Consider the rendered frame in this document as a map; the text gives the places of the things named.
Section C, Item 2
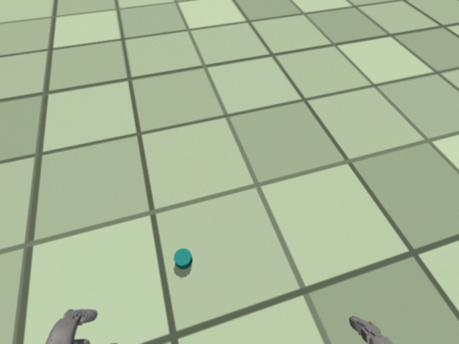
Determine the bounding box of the tin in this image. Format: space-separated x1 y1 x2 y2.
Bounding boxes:
174 249 192 269

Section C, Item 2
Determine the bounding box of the left robot hand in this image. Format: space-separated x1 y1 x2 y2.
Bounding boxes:
45 309 117 344

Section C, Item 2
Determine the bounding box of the right robot hand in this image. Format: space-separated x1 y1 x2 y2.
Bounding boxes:
349 316 392 344

